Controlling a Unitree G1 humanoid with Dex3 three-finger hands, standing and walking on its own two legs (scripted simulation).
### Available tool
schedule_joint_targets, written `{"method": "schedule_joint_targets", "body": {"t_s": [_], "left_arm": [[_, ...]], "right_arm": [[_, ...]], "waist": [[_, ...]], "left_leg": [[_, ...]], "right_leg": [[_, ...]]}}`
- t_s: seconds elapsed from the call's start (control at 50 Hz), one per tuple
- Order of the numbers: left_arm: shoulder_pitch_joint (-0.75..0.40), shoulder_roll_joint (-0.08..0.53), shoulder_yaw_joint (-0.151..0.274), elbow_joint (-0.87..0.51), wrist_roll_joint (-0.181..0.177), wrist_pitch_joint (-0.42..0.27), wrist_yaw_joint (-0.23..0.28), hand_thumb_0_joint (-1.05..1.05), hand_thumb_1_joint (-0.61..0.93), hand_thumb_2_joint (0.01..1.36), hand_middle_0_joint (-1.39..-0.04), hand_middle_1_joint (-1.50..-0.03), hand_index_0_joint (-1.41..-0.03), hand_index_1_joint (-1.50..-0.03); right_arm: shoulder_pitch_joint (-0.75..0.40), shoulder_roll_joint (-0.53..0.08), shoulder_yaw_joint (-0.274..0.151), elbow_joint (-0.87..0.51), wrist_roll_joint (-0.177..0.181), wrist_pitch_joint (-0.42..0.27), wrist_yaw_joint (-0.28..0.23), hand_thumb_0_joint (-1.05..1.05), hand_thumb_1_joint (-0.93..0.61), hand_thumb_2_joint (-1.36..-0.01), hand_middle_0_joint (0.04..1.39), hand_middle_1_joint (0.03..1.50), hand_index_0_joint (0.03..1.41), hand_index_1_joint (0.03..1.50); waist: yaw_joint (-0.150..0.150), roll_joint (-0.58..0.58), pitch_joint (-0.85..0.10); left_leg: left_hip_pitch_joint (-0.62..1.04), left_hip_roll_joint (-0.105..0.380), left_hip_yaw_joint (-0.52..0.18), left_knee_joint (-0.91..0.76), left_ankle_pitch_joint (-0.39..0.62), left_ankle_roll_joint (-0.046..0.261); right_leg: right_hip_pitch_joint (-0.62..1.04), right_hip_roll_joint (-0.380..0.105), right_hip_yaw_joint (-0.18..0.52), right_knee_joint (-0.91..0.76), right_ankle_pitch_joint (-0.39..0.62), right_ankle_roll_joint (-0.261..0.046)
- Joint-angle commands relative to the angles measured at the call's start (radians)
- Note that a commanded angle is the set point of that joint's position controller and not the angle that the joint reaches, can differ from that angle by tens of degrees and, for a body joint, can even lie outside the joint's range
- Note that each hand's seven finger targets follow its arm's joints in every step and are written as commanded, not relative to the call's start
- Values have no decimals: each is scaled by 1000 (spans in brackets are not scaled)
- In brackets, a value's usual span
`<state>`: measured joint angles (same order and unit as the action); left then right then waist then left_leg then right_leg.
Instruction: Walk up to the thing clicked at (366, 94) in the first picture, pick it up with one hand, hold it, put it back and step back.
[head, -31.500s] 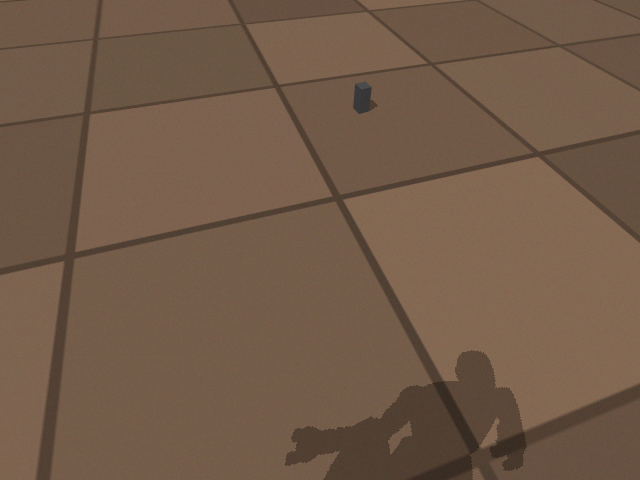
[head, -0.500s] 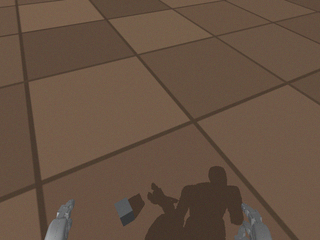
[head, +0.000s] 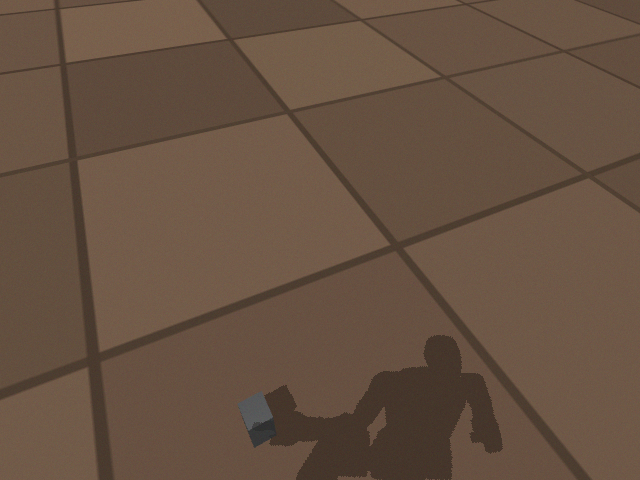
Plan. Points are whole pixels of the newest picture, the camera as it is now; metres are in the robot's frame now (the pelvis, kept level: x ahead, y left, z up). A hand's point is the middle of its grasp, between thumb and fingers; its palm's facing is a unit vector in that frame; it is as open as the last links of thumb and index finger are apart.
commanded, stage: stand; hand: left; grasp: from the side
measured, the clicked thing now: (257, 420) +0.41 +0.17 -0.68
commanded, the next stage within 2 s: step back in 1.86 s
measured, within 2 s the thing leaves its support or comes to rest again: neither
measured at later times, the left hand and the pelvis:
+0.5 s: hand out of the picture +0.04 +0.24 -0.13, palm faces +0.01 -0.93 -0.36, open 7.4 cm; pelvis -0.01 -0.01 +0.02, yaw +1 degrees
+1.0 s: hand out of the picture +0.06 +0.24 -0.13, palm faces -0.01 -0.94 -0.34, open 7.4 cm; pelvis +0.00 -0.01 +0.03, yaw +0 degrees
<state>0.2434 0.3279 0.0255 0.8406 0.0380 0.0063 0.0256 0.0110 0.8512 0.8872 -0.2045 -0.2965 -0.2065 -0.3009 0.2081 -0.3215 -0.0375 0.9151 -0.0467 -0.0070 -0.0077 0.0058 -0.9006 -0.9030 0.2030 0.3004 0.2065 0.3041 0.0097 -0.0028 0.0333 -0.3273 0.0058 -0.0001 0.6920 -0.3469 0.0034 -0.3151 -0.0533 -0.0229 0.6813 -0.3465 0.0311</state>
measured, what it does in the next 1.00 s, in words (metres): stands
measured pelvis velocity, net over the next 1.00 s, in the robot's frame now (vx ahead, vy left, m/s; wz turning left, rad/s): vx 0.00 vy -0.01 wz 0.00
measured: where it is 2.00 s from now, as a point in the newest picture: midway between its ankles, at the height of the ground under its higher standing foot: outside the picture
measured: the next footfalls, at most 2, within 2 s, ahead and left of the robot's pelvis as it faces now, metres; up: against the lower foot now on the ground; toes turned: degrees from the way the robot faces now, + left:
none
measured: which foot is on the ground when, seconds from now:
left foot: down 0.00-1.00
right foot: down 0.00-1.00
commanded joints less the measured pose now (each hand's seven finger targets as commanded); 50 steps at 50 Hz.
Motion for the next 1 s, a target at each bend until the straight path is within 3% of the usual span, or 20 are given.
{"method": "schedule_joint_targets", "body": {"t_s": [0.0,0.26,0.32,0.6,0.68,0.78,0.9,0.98], "left_arm": [[-59,162,35,-12,-5,-39,10,0,900,900,-200,-300,-200,-301],[-91,191,17,187,-13,-39,5,0,900,900,-200,-300,-200,-301],[-104,191,16,211,-12,-37,3,0,900,900,-200,-300,-200,-301],[-144,209,17,260,-12,-34,-2,0,900,900,-200,-300,-200,-301],[-144,212,17,266,-15,-33,-4,0,900,900,-200,-300,-200,-301],[-151,209,17,271,-18,-39,-3,0,900,900,-200,-300,-200,-301],[-154,210,18,281,-20,-34,-7,0,900,900,-200,-300,-200,-301],[-163,207,18,281,-21,-37,-6,0,900,900,-200,-300,-200,-301]], "right_arm": [[-59,-165,-35,-42,5,-31,-12,0,-900,-900,200,300,200,300],[-84,-181,-17,99,23,-17,-11,0,-900,-900,200,300,200,300],[-80,-182,-16,120,22,-13,-10,0,-900,-900,200,300,200,300],[-95,-187,-10,164,25,-7,-4,0,-900,-900,200,300,200,300],[-102,-193,-8,170,27,-8,-4,0,-900,-900,200,300,200,300],[-99,-200,-6,175,26,-13,-6,0,-900,-900,200,300,200,300],[-100,-205,-1,183,28,-14,-9,0,-900,-900,200,300,200,300],[-107,-209,1,184,30,-18,-9,0,-900,-900,200,300,200,300]], "waist": [[2,27,-61],[0,4,2],[-3,11,21],[-3,-5,30],[1,7,15],[-2,9,-23],[-2,16,-15],[0,7,-44]], "left_leg": [[51,79,-122,-230,172,47],[143,89,-118,-365,162,20],[127,87,-116,-387,110,16],[134,86,-106,-402,91,10],[134,94,-110,-406,100,12],[162,103,-103,-394,189,17],[166,107,-105,-418,192,12],[194,116,-103,-409,283,14]], "right_leg": [[81,-45,64,-176,163,-66],[159,-70,75,-343,147,-47],[165,-67,73,-363,125,-41],[145,-74,88,-416,28,-38],[161,-73,83,-408,61,-41],[196,-82,84,-409,165,-41],[199,-76,75,-400,187,-43],[229,-84,73,-392,261,-40]]}}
